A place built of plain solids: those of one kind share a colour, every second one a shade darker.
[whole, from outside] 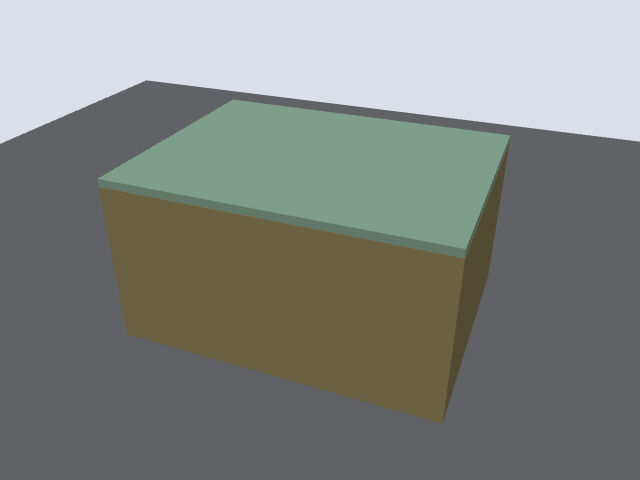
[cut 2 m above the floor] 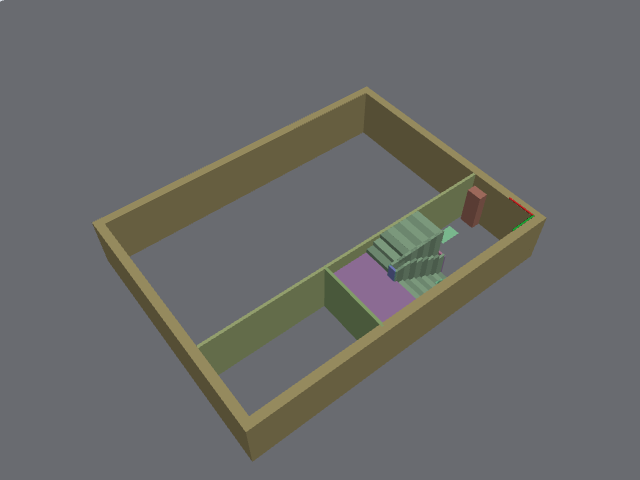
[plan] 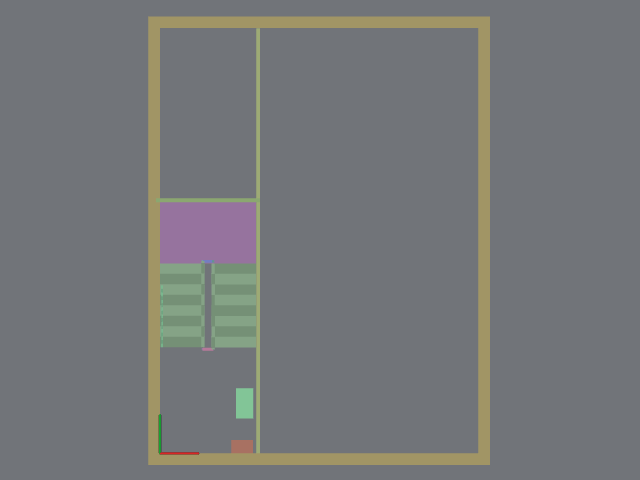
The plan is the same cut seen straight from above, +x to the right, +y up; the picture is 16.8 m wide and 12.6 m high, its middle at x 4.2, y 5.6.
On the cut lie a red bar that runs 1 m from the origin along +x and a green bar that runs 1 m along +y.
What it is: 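A small block of dwellings, 8.4 m wide and 11.2 m deep inside, its common dog-leg stair of 18 risers of 167 mm a storey on goings of 275 mm, 1.17 m wide flights and a well of 0.17 m; the dwelling on the first floor; a hall, a living room with a kitchen corner, a bedroom, a second bedroom, the bathroom shut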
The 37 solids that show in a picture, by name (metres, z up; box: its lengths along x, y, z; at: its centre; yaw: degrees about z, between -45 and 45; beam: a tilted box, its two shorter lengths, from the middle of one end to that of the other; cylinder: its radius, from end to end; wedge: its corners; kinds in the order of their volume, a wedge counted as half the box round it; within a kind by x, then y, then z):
{
 "wall_1": {"box": [0.31, 11.78, 6.05], "at": [-0.15, 5.58, 2.97]},
 "wall_2": {"box": [8.97, 0.31, 6.05], "at": [4.18, -0.15, 2.97]},
 "wall_3": {"box": [8.97, 0.31, 6.05], "at": [4.18, 11.31, 2.97]},
 "wall_4": {"box": [0.31, 11.78, 6.05], "at": [8.51, 5.58, 2.97]},
 "roof_slab_1": {"box": [8.95, 11.76, 0.44], "at": [4.18, 5.58, 6.06]},
 "piece_1": {"box": [1.17, 0.28, 0.22], "at": [0.59, 2.93, 0.06]},
 "piece_2": {"box": [1.17, 0.28, 0.38], "at": [0.59, 3.2, 0.14]},
 "piece_3": {"box": [1.17, 0.28, 0.55], "at": [0.59, 3.48, 0.23]},
 "piece_4": {"box": [1.17, 0.28, 0.72], "at": [0.59, 3.75, 0.31]},
 "piece_5": {"box": [1.17, 0.28, 0.88], "at": [0.59, 4.03, 0.39]},
 "piece_6": {"box": [1.17, 0.28, 1.05], "at": [0.59, 4.3, 0.47]},
 "piece_7": {"box": [1.17, 0.28, 1.22], "at": [0.59, 4.58, 0.56]},
 "piece_8": {"box": [1.17, 0.28, 1.38], "at": [0.59, 4.85, 0.64]},
 "piece_9": {"box": [0.09, 0.28, 1.14], "at": [1.12, 2.92, 0.52]},
 "piece_10": {"box": [0.09, 0.28, 1.3], "at": [1.12, 3.2, 0.6]},
 "piece_11": {"box": [0.09, 0.28, 1.47], "at": [1.12, 3.48, 0.69]},
 "piece_12": {"box": [0.09, 0.28, 1.64], "at": [1.12, 3.75, 0.77]},
 "piece_13": {"box": [0.09, 0.28, 1.8], "at": [1.12, 4.03, 0.85]},
 "piece_14": {"box": [0.09, 0.28, 1.97], "at": [1.12, 4.31, 0.93]},
 "piece_15": {"box": [0.09, 0.28, 2.14], "at": [1.12, 4.58, 1.02]},
 "piece_16": {"box": [0.09, 0.28, 2.3], "at": [1.12, 4.86, 1.1]},
 "piece_17": {"box": [0.09, 0.28, 1.25], "at": [1.4, 4.57, 2.13]},
 "piece_18": {"box": [0.09, 0.28, 1.09], "at": [1.4, 4.85, 2.04]},
 "piece_19": {"box": [1.17, 0.28, 2.88], "at": [1.93, 2.92, 1.39]},
 "piece_20": {"box": [1.17, 0.28, 2.72], "at": [1.93, 3.19, 1.31]},
 "piece_21": {"box": [1.17, 0.28, 2.55], "at": [1.93, 3.47, 1.22]},
 "piece_22": {"box": [1.17, 0.28, 2.38], "at": [1.93, 3.74, 1.14]},
 "piece_23": {"box": [1.17, 0.28, 2.22], "at": [1.93, 4.02, 1.06]},
 "piece_24": {"box": [1.17, 0.28, 2.05], "at": [1.93, 4.3, 0.97]},
 "piece_25": {"box": [1.17, 0.28, 1.88], "at": [1.93, 4.57, 0.89]},
 "piece_26": {"box": [1.17, 0.28, 1.72], "at": [1.93, 4.85, 0.81]},
 "half_1": {"box": [2.52, 1.61, 1.55], "at": [1.26, 5.79, 0.72]},
 "core_wall_low_1": {"box": [0.11, 11.16, 2.89], "at": [2.57, 5.58, 1.39]},
 "core_wall_back_1": {"box": [2.73, 0.11, 5.89], "at": [1.26, 6.64, 2.89]},
 "hung_more_letter_boxes_1": {"box": [0.57, 0.35, 1.57], "at": [2.16, 0.18, 0.73]},
 "whole_1": {"box": [0.27, 0.08, 0.95], "at": [1.26, 5.04, 1.97]},
 "laid_doormat_1": {"box": [0.45, 0.8, 0.05], "at": [2.22, 1.31, -0.02]}
}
